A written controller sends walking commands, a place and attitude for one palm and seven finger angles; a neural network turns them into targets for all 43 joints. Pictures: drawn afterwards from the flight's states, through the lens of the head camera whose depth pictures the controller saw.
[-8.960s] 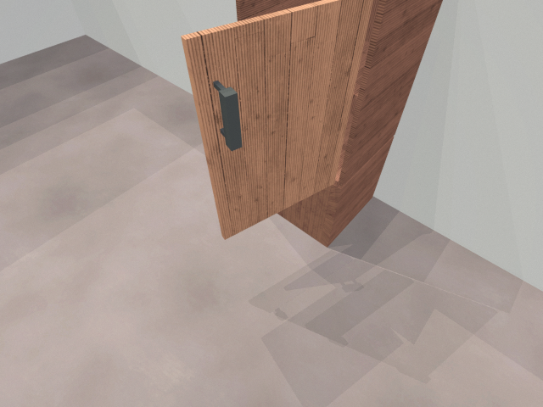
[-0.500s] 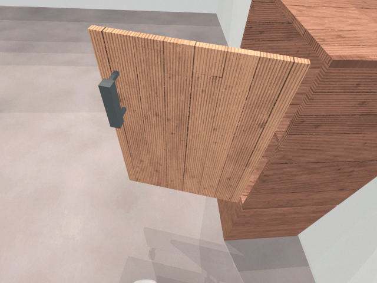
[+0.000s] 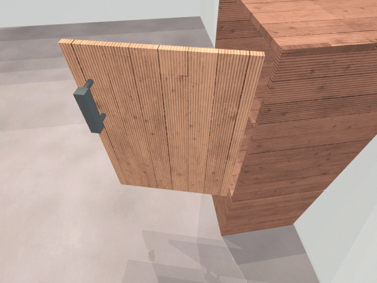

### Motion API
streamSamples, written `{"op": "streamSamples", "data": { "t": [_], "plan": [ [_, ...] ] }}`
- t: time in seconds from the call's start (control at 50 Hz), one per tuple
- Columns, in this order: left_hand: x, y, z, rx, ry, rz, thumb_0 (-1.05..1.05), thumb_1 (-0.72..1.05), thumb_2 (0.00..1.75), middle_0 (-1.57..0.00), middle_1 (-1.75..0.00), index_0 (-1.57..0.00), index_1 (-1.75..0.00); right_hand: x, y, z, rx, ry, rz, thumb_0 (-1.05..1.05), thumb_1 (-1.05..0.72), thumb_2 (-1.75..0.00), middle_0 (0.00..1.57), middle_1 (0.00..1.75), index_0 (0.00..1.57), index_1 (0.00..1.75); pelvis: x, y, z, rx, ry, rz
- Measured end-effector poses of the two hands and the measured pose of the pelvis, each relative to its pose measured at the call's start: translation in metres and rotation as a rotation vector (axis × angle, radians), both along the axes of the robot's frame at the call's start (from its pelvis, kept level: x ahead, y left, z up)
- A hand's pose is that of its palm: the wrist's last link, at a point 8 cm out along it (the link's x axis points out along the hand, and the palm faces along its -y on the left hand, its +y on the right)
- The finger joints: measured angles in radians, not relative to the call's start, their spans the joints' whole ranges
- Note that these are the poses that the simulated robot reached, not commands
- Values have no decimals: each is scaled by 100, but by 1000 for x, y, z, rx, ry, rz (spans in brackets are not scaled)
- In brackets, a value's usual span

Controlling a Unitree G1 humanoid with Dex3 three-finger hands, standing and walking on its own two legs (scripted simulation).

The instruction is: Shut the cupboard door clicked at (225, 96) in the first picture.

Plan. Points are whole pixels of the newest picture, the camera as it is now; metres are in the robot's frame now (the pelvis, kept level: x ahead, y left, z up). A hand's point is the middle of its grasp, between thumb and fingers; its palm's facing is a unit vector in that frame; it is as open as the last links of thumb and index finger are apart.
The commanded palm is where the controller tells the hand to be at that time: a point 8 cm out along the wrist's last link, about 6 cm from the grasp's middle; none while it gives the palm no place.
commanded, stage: come to a stop and stand still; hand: left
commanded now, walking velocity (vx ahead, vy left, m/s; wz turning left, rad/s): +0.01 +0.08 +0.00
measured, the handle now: (93, 106) +0.49 +0.27 +0.10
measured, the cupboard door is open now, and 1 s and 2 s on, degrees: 74 74 74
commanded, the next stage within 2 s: look again from close up in 0.52 s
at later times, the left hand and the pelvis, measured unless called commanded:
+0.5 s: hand out of the picture +0.03 +0.21 -0.17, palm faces -0.01 -0.97 -0.26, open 7.3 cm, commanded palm none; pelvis +0.01 +0.03 -0.01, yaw -1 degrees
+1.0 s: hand out of the picture +0.03 +0.17 -0.18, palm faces +0.00 -0.98 -0.21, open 7.3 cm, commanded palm none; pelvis +0.02 -0.01 +0.00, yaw -1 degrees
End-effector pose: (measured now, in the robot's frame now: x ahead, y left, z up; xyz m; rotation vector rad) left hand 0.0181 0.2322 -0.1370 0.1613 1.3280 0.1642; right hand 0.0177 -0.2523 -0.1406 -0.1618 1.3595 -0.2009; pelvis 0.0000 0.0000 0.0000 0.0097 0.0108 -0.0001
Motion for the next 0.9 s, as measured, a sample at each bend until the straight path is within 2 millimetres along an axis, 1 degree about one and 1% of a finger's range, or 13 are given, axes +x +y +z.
{"op": "streamSamples", "data": {
  "t": [0.04,0.08,0.14,0.18,0.24,0.32,0.4,0.48,0.58,0.9],
  "plan": [
    [2,-5,-6,-23,6,1,0,91,90,-20,-29,-20,-30,-8,3,-1,-7,23,2,0,-91,-90,19,30,20,30,3,2,-2,-9,1,3],
    [2,-3,-12,-32,15,14,1,93,90,-20,-30,-21,-30,-14,9,-2,-13,47,8,0,-91,-90,19,30,20,30,5,4,-5,-17,-1,15],
    [4,-1,-15,-39,23,25,1,93,90,-20,-30,-21,-30,-17,21,1,-6,72,18,0,-91,-90,19,30,20,30,7,5,-2,-8,-9,8],
    [4,0,-15,-34,25,21,1,93,90,-20,-30,-21,-30,-16,29,1,5,66,21,0,-91,-90,19,30,20,30,7,7,-2,-14,-9,7],
    [5,4,-15,-22,24,-13,1,92,90,-20,-30,-21,-30,-7,40,-4,27,19,27,0,-91,-90,19,30,20,30,6,13,-5,-25,-2,0],
    [5,14,-11,-1,24,-27,0,92,90,-20,-30,-21,-30,-1,47,-12,36,-20,40,1,-93,-90,20,30,20,30,7,22,-8,-22,-8,0],
    [6,24,-6,28,19,-24,0,91,90,-20,-30,-20,-30,4,51,-17,49,-37,47,1,-94,-90,20,30,20,30,9,26,-9,-12,-18,-7],
    [6,29,-2,44,26,-26,0,91,90,-20,-29,-20,-30,6,51,-17,57,-40,51,1,-94,-90,20,30,20,30,11,26,-8,-1,-20,-14],
    [5,27,-1,48,41,-27,0,91,90,-20,-29,-20,-30,7,48,-16,60,-31,56,1,-93,-90,20,30,20,30,12,21,-6,7,-17,-17],
    [3,-6,-7,0,57,-23,0,91,90,-20,-29,-20,-30,14,26,-9,42,-13,54,0,-91,-90,20,30,20,30,17,0,-2,9,-22,-16]
  ]
}}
